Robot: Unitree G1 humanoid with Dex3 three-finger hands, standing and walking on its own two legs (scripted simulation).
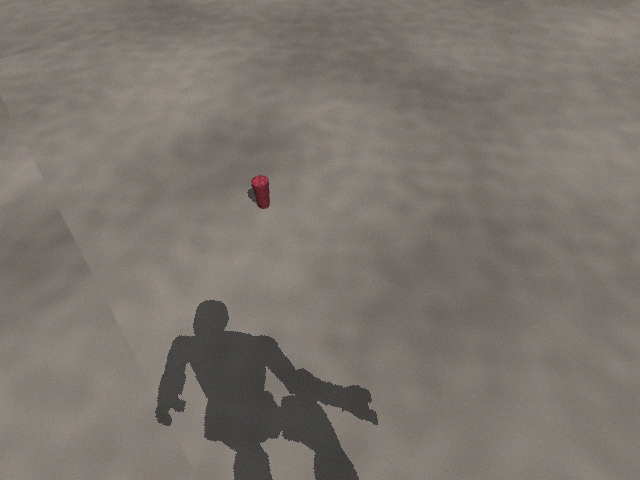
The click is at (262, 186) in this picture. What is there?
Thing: tapered cup
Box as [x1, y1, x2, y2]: [251, 175, 269, 208]
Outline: 259,175 255,176 251,180 251,183 259,207 265,208 269,204 268,180 265,176
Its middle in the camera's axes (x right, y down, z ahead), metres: -0.27 -0.20 +1.73
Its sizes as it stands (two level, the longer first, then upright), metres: 0.075 0.075 0.146
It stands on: the floor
